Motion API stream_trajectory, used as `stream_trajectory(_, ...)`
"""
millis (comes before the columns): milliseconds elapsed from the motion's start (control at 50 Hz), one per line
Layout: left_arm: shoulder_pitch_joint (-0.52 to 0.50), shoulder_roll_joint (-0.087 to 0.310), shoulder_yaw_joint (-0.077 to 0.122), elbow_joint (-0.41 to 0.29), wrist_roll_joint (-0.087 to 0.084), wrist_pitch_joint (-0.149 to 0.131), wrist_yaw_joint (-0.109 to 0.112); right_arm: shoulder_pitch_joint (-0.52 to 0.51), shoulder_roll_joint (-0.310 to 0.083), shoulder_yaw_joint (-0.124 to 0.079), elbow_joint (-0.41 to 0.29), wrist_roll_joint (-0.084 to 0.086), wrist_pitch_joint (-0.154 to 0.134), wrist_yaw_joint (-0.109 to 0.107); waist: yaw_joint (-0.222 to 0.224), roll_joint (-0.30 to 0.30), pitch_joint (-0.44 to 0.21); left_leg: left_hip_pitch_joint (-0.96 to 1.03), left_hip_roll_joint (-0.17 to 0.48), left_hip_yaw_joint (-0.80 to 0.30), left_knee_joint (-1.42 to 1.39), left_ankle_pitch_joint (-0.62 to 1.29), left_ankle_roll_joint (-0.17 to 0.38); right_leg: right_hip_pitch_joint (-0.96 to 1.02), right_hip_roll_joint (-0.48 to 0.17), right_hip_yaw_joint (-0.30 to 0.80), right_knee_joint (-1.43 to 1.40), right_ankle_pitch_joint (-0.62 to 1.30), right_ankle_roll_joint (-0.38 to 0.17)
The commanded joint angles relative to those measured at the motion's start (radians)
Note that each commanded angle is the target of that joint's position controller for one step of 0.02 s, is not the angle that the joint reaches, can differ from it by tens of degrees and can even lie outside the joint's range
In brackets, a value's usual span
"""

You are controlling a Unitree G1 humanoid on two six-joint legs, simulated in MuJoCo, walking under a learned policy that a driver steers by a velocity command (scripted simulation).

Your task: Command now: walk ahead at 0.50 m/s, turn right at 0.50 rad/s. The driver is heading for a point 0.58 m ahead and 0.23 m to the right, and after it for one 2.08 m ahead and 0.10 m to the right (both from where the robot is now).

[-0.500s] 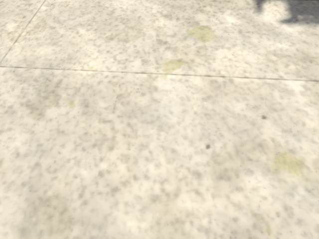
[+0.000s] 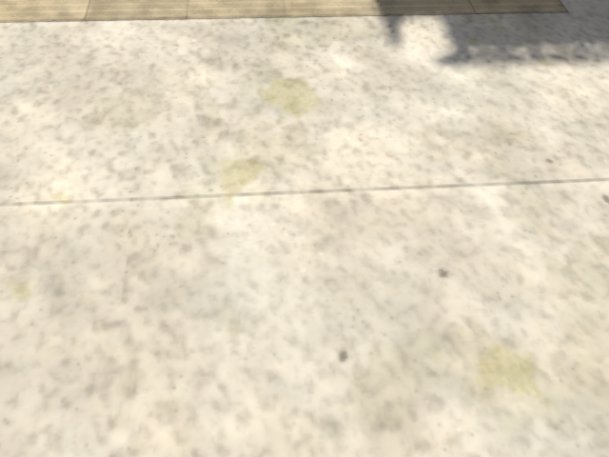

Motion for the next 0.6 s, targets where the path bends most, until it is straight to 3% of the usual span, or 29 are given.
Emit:
stream_trajectory(20,0.048,0.016,0.016,-0.066,0.002,0.02,0.0,0.001,-0.099,-0.024,-0.022,-0.006,-0.016,-0.004,0.016,0.146,-0.014,0.096,0.271,-0.202,-0.289,0.075,0.147,-0.135,-0.095,0.05,0.005,0.098,-0.001)
stream_trajectory(80,-0.022,0.024,0.021,-0.106,0.011,0.029,-0.002,0.027,-0.128,-0.036,-0.002,-0.009,-0.017,-0.017,0.011,0.103,0.009,0.129,0.276,-0.109,-0.303,0.177,0.158,-0.213,-0.095,0.068,-0.094,0.213,0.012)
stream_trajectory(160,-0.144,0.014,0.013,-0.15,0.013,0.019,-0.028,0.052,-0.159,-0.043,0.005,-0.006,-0.004,-0.03,-0.023,0.091,0.033,0.18,0.26,0.004,-0.307,0.208,0.136,-0.206,-0.081,0.013,-0.322,0.375,0.015)
stream_trajectory(220,-0.254,0.005,0.003,-0.198,0.015,0.018,-0.049,0.102,-0.184,-0.05,0.016,0.006,0.01,-0.036,-0.065,0.079,0.068,0.255,0.284,0.047,-0.297,0.201,0.13,-0.218,-0.072,-0.041,-0.435,0.375,0.006)
stream_trajectory(280,-0.312,0.016,0.002,-0.243,0.011,0.022,-0.066,0.132,-0.205,-0.059,0.027,0.021,0.031,-0.034,-0.074,0.09,0.086,0.354,0.312,0.076,-0.244,0.263,0.111,-0.222,-0.055,-0.081,-0.501,0.277,-0.02)
stream_trajectory(320,-0.291,0.042,0.014,-0.26,0.012,0.026,-0.073,0.115,-0.229,-0.066,0.021,0.028,0.043,-0.035,-0.041,0.119,0.052,0.386,0.315,0.11,-0.143,0.525,0.09,-0.13,-0.005,-0.134,-0.524,0.178,-0.054)
stream_trajectory(340,-0.236,0.064,0.026,-0.255,0.012,0.029,-0.073,0.104,-0.244,-0.07,0.016,0.033,0.05,-0.037,-0.004,0.139,0.008,0.389,0.309,0.127,-0.043,0.703,0.079,-0.037,0.037,-0.168,-0.527,0.13,-0.075)
stream_trajectory(360,-0.109,0.1,0.049,-0.225,0.009,0.029,-0.071,0.083,-0.25,-0.071,0.011,0.037,0.059,-0.038,0.074,0.132,-0.059,0.359,0.282,0.156,0.138,0.817,0.059,0.133,0.091,-0.196,-0.582,0.152,-0.105)
stream_trajectory(380,0.068,0.173,0.088,-0.175,0.008,0.032,-0.056,0.088,-0.231,-0.063,0.003,0.032,0.059,-0.04,0.152,0.087,-0.153,0.205,0.238,0.169,0.391,0.713,0.017,0.424,0.116,-0.155,-0.631,0.205,-0.147)
stream_trajectory(400,0.139,0.287,0.114,-0.159,0.004,0.038,-0.034,0.118,-0.119,-0.029,-0.039,-0.012,0.047,-0.035,0.115,-0.146,-0.207,-0.171,0.132,0.162,0.752,0.009,-0.038,0.709,-0.129,0.256,-0.672,0.194,-0.245)
stream_trajectory(420,0.118,0.309,0.102,-0.201,0.015,0.016,-0.043,0.133,-0.083,-0.008,-0.084,0.004,0.0,-0.021,0.067,-0.211,-0.376,-0.428,-0.032,-0.083,0.976,-0.451,-0.057,0.892,-0.299,0.793,-0.864,0.032,-0.414)
stream_trajectory(440,0.119,0.217,0.075,-0.195,0.022,0.002,-0.053,0.003,-0.165,-0.028,-0.109,0.047,-0.03,-0.01,0.121,-0.073,-0.308,-0.543,0.02,-0.178,1.008,-0.373,-0.032,0.869,-0.277,0.706,-0.912,0.064,-0.348)
stream_trajectory(460,0.077,0.175,0.063,-0.194,0.02,-0.007,-0.053,-0.024,-0.162,-0.026,-0.118,0.054,-0.043,-0.007,0.094,-0.054,-0.2,-0.56,0.063,-0.165,0.942,-0.28,-0.006,0.749,-0.239,0.544,-0.896,0.136,-0.304)
stream_trajectory(480,-0.007,0.144,0.053,-0.211,0.016,-0.009,-0.051,-0.015,-0.155,-0.027,-0.098,0.032,-0.044,-0.016,0.044,0.033,-0.139,-0.487,0.108,-0.17,0.854,-0.206,-0.005,0.593,-0.189,0.425,-0.895,0.22,-0.264)
stream_trajectory(500,-0.066,0.111,0.041,-0.228,0.021,-0.01,-0.048,0.001,-0.169,-0.038,-0.09,0.016,-0.033,-0.021,0.007,0.024,-0.103,-0.411,0.134,-0.172,0.775,-0.166,-0.011,0.473,-0.155,0.346,-0.909,0.31,-0.242)
stream_trajectory(540,-0.088,0.108,0.036,-0.242,0.028,-0.014,-0.04,0.021,-0.158,-0.043,-0.095,0.007,-0.004,-0.017,-0.025,0.009,-0.09,-0.331,0.138,-0.166,0.704,-0.121,-0.032,0.364,-0.124,0.3,-0.948,0.388,-0.243)
stream_trajectory(600,-0.038,0.146,0.045,-0.23,0.02,-0.019,-0.019,-0.054,-0.125,-0.036,-0.128,-0.009,0.014,-0.023,-0.014,0.016,-0.054,-0.353,0.11,-0.147,0.54,-0.004,-0.076,0.31,-0.095,0.235,-0.971,0.448,-0.243)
